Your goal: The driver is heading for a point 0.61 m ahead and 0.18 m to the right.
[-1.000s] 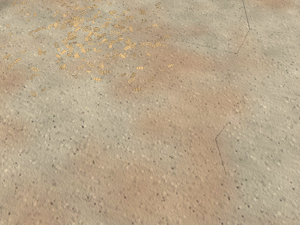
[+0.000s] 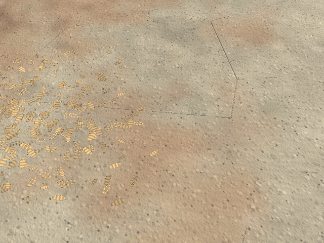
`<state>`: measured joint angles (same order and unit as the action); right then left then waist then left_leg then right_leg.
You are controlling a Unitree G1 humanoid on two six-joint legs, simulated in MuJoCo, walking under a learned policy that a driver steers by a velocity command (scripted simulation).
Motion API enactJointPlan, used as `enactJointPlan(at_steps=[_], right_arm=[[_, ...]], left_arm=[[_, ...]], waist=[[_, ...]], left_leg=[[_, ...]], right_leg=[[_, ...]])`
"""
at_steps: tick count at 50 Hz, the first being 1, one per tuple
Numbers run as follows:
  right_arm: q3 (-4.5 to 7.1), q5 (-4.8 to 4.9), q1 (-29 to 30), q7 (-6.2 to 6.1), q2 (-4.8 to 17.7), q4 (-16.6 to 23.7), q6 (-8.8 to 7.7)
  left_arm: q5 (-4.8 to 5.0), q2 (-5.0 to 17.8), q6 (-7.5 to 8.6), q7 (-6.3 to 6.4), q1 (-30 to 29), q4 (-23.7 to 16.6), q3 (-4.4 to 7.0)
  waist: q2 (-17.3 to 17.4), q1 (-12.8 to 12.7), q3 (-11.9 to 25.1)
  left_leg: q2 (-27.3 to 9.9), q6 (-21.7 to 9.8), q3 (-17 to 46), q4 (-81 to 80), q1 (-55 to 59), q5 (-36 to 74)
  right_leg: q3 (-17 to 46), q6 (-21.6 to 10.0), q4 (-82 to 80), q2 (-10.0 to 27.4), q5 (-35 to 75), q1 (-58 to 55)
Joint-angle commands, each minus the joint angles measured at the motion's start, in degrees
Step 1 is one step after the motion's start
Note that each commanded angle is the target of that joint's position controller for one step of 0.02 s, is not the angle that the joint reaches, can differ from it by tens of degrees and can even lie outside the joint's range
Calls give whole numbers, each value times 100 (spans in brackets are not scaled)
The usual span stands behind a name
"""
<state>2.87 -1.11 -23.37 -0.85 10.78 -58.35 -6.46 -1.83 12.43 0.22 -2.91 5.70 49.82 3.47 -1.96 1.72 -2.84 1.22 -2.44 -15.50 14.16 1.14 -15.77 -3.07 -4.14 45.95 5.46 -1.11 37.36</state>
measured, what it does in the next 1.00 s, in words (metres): walks ahead, turning right: right foot, then left foot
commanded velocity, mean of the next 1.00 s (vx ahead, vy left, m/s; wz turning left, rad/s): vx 0.30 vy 0.00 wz -0.54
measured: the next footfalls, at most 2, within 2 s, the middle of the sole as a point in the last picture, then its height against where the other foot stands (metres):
right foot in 0.16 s outside the picture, level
left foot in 0.70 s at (170, 237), level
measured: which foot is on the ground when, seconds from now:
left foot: down 0.00-0.14, up 0.16-0.68, down 0.70-1.00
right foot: up 0.00-0.14, down 0.16-0.68, up 0.70-1.00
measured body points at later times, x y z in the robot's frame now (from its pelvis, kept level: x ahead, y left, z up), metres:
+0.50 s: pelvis +0.25 -0.06 +0.00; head +0.29 -0.09 +0.45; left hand +0.34 +0.21 -0.12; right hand +0.34 -0.34 -0.12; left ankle +0.41 +0.07 -0.67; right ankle +0.20 -0.09 -0.74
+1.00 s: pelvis +0.38 -0.07 +0.01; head +0.39 -0.07 +0.45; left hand +0.63 +0.08 -0.11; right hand +0.29 -0.34 -0.11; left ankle +0.46 -0.01 -0.74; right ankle +0.31 -0.18 -0.70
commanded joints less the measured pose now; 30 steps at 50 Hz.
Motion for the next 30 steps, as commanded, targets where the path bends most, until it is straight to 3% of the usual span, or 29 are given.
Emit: enactJointPlan(at_steps=[1,4,6,7,8,9,10,11,12,13,15,17,19,24,27,30], right_arm=[[138,-7,-156,-59,792,233,-40],[175,-31,-213,-114,931,205,77],[232,-43,-167,-125,1122,231,190],[249,-22,-118,-101,1187,283,252],[233,-6,-38,-71,1136,434,269],[96,50,-199,58,407,874,232],[188,29,540,99,900,1113,153],[162,78,981,127,841,1265,76],[135,80,897,113,815,1216,13],[151,7,820,91,813,1140,46],[152,-140,567,74,766,1110,276],[131,-141,575,76,656,1182,437],[107,-125,839,76,634,1320,507],[49,-60,1752,62,757,1719,567],[7,-20,2145,40,834,1892,552],[-16,14,2196,6,949,1964,490]], left_arm=[[-23,93,59,-64,-619,-530,-50],[-51,220,67,-51,-561,-591,5],[-60,386,83,-1,135,-425,101],[-73,516,136,43,832,-220,184],[-150,923,179,125,1693,16,344],[-135,1604,173,192,1579,-81,492],[15,1643,79,216,1836,-151,500],[47,1460,55,269,1523,-83,444],[99,1146,85,285,1247,-95,368],[116,960,135,302,969,-144,318],[191,791,253,318,762,-210,231],[213,946,346,297,933,-167,249],[187,1066,328,303,1157,-157,271],[182,1081,160,368,1624,-198,259],[147,1124,76,424,1846,-224,274],[83,1174,1,466,1819,-313,295]], waist=[[576,11,-334],[694,-102,-182],[804,-403,249],[699,-699,659],[252,-1095,1184],[-1115,-639,1551],[-349,-927,1757],[-77,-774,926],[234,-528,492],[408,-292,292],[347,-1,319],[309,84,368],[135,2,424],[-188,-366,480],[-229,-549,452],[-276,-561,393]], left_leg=[[-1662,-505,373,-462,-73,2777],[-1754,-430,91,271,468,4607],[-1767,-400,-25,1547,608,5830],[-1726,-321,-83,2667,312,5479],[-1578,-124,-112,4306,-796,3958],[-486,231,106,6374,-3487,-1337],[-121,264,1440,6969,-4267,-1480],[-492,188,1647,6759,-4706,-787],[-697,167,1643,6173,-4408,-328],[-820,197,1672,5763,-4028,-200],[-830,378,1678,5403,-3375,-276],[-730,517,1574,5071,-3289,-239],[-629,573,1483,4714,-3407,96],[-428,548,1514,3770,-3753,774],[-281,468,1611,3262,-3889,832],[-104,337,1730,2707,-3637,566]], right_leg=[[-354,-131,-635,-133,-30,-155],[-612,-414,-932,-479,-774,-569],[-748,-662,-1087,-898,-1366,-1372],[-691,-812,-1483,-1086,-1286,-2271],[213,-1085,-1893,-581,-1568,-3675],[3213,-1902,-2218,1198,-1588,-5425],[4541,-2077,-2975,1441,-1574,-5488],[3541,-1878,-3054,1323,-1149,-4954],[2949,-1633,-3128,1091,-404,-4195],[2469,-1422,-3172,778,235,-3655],[1832,-1321,-3084,476,2137,-3084],[1470,-1250,-2898,276,3463,-2918],[1320,-1078,-2760,96,3929,-2913],[1550,-657,-2462,-43,3903,-3342],[1865,-608,-2214,45,3884,-3784],[2188,-594,-1819,84,3959,-3955]])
